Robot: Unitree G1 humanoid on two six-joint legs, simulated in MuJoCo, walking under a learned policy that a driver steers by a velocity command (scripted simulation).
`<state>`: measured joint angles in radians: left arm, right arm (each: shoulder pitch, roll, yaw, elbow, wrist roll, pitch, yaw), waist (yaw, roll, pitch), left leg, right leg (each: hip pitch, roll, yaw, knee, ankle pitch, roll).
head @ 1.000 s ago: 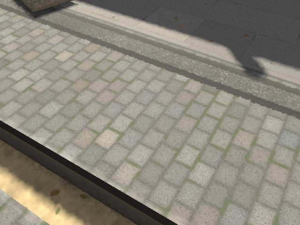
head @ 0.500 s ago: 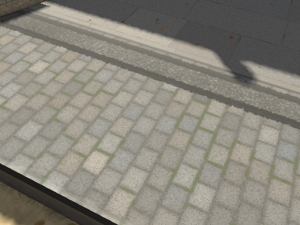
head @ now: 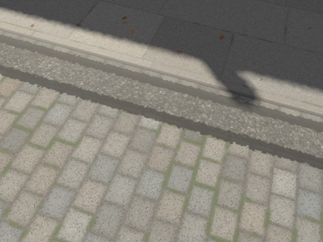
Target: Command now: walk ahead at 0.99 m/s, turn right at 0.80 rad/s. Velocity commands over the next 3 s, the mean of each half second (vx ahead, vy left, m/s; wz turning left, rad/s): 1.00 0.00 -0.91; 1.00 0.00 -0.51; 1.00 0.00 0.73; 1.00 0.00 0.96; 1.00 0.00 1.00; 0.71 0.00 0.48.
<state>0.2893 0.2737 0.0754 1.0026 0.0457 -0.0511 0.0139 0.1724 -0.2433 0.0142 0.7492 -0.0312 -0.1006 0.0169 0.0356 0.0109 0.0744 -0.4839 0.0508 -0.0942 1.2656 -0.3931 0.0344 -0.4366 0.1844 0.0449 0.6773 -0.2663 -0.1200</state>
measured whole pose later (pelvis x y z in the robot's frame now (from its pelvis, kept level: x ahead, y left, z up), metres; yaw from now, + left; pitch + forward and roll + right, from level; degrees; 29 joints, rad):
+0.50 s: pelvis +0.48 +0.02 +0.01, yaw -26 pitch +3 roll +2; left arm -0.12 0.32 0.05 0.52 0.03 -0.01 -0.10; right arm 0.57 -0.25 -0.04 0.94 -0.04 -0.12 -0.02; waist -0.11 -0.02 0.01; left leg 0.20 0.06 0.27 0.22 -0.42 -0.09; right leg -0.76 -0.01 -0.12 0.86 -0.13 -0.16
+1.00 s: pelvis +0.94 -0.22 -0.01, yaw -40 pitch +1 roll +0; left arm 0.42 0.35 0.06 0.86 0.04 -0.07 0.01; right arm 0.09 -0.27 -0.01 0.65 -0.03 -0.06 0.02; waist 0.05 -0.02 0.04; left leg -0.56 -0.02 0.08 0.60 -0.08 0.11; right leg 0.16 0.11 0.05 0.65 -0.41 -0.11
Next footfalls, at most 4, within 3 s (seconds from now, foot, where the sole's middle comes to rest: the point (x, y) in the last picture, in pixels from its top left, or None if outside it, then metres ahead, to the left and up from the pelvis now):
0.18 left None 0.37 0.21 -0.75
0.58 right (191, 181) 0.68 -0.11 -0.75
0.98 left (221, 103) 1.14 -0.28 -0.75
1.42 right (282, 75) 1.38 -0.65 -0.75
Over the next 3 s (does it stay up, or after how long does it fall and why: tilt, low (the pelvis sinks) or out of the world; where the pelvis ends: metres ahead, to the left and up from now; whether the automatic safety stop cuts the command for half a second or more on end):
stays up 2.51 -0.23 0.03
